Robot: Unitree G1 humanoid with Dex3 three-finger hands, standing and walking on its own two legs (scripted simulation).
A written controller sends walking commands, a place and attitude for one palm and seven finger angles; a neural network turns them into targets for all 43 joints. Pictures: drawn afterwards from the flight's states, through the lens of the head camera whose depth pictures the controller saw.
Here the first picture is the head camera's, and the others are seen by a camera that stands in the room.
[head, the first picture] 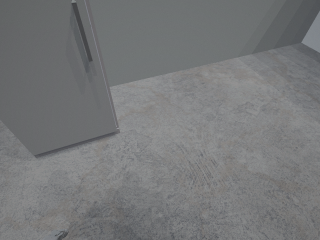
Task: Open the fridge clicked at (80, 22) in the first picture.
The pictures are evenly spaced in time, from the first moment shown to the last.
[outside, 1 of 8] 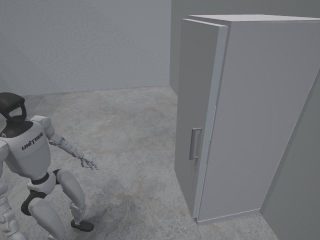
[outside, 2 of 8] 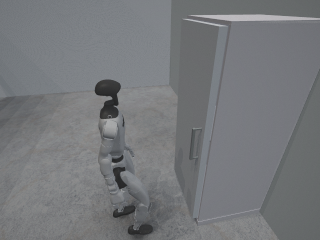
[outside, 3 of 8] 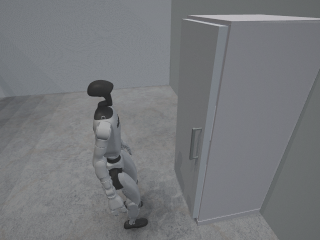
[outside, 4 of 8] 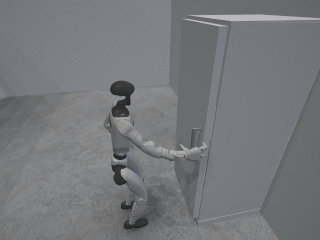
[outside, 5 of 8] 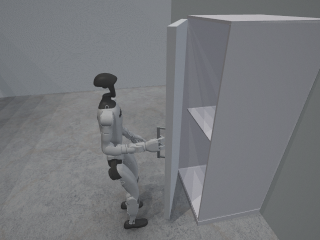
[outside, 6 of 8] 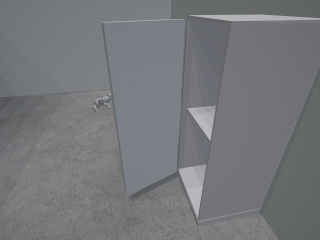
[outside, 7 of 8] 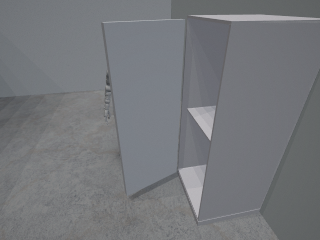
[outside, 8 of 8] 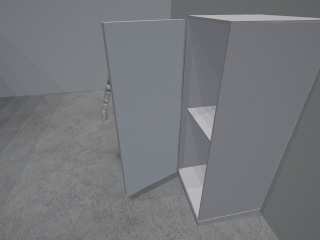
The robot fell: no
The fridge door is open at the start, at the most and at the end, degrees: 0 76 70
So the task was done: yes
